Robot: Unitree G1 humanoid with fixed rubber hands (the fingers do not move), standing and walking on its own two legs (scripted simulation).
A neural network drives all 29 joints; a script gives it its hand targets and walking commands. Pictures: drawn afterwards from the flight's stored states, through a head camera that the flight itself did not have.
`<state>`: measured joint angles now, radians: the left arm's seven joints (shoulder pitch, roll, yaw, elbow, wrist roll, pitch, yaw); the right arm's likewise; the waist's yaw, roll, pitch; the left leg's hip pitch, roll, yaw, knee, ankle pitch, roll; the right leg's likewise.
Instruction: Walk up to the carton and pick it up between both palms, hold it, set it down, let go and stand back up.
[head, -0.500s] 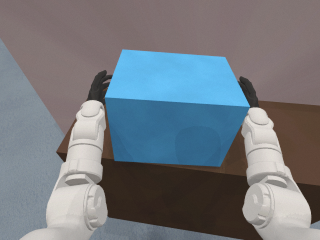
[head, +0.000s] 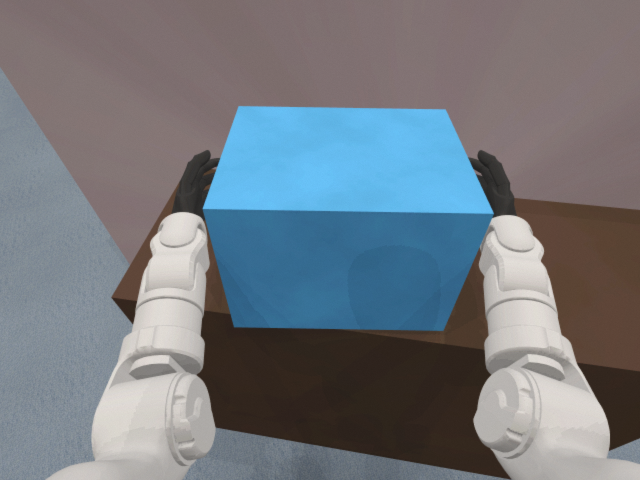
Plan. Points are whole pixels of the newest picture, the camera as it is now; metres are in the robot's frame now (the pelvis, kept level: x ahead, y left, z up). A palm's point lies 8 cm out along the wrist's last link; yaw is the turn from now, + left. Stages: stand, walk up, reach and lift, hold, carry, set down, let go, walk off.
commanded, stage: set down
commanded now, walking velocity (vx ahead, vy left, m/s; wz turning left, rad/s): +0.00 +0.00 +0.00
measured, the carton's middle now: (340, 217) +0.44 -0.05 +0.08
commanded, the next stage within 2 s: none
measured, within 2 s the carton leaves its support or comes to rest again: rests again in 0.68 s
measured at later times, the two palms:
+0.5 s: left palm (196, 217) +0.43 +0.14 +0.11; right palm (495, 215) +0.39 -0.24 +0.11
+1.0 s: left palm (203, 219) +0.44 +0.13 +0.10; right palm (494, 223) +0.39 -0.25 +0.09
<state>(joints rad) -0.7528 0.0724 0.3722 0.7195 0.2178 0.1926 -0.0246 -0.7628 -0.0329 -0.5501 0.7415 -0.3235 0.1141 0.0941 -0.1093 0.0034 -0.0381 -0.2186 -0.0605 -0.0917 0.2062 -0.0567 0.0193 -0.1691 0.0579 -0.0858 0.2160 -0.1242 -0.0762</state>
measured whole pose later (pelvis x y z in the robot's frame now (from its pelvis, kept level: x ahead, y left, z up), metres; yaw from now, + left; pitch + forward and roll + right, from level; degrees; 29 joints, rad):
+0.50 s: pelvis +0.00 +0.00 +0.00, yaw +0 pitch +4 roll +1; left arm -0.74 0.05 0.42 0.72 0.24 0.13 -0.04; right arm -0.75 -0.01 -0.58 0.69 -0.37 0.08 0.12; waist -0.11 0.01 -0.02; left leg -0.22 -0.06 -0.09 0.20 -0.06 0.02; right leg -0.17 0.06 -0.09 0.21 -0.13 -0.07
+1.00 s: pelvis +0.00 -0.01 +0.00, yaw -2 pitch +7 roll +1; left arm -0.79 0.10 0.41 0.90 0.17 0.02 -0.04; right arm -0.76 -0.03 -0.53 0.76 -0.31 0.05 0.07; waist -0.08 0.02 -0.04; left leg -0.28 -0.04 -0.06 0.24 -0.08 0.01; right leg -0.26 0.07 -0.07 0.28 -0.15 -0.08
